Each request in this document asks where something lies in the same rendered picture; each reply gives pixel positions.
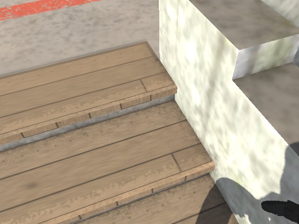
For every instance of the robot right hand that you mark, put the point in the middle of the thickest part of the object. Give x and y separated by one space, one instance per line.
289 209

